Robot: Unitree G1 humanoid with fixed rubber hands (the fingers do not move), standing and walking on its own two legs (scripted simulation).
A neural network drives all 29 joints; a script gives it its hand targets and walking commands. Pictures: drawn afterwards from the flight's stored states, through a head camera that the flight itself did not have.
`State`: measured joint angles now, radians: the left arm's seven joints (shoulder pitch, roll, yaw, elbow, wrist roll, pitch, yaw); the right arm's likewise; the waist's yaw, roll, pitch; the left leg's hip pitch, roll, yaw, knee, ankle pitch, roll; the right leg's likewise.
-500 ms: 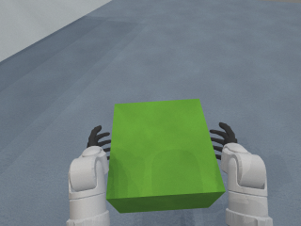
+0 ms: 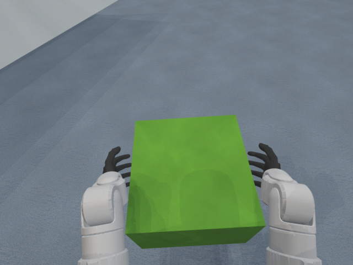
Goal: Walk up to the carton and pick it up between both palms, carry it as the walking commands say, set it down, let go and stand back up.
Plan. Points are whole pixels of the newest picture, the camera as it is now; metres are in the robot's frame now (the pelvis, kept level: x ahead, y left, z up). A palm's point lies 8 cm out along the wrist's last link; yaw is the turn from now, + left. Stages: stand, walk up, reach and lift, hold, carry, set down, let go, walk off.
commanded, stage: carry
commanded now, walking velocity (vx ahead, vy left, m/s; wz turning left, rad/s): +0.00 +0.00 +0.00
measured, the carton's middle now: (189, 180) +0.32 +0.00 +0.00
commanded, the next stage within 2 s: none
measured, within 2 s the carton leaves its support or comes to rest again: neither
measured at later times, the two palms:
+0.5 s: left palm (117, 175) +0.29 +0.15 +0.08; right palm (271, 170) +0.29 -0.17 +0.09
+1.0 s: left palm (119, 172) +0.30 +0.15 +0.08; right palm (271, 167) +0.30 -0.18 +0.09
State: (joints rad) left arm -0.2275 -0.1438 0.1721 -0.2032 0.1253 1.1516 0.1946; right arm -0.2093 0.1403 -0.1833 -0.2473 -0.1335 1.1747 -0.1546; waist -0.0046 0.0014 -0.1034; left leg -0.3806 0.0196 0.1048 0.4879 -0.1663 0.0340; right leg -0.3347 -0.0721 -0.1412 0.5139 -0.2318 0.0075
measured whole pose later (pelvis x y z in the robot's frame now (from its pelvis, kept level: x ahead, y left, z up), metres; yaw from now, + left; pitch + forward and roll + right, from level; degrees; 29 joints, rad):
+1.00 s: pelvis +0.02 -0.01 +0.00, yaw +0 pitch +3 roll +0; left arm -0.22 -0.14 0.17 -0.21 0.12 1.15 0.20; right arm -0.21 0.14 -0.18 -0.24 -0.15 1.16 -0.14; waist 0.00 0.00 -0.11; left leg -0.36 0.04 0.09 0.51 -0.21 0.01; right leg -0.30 -0.05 -0.15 0.52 -0.28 -0.01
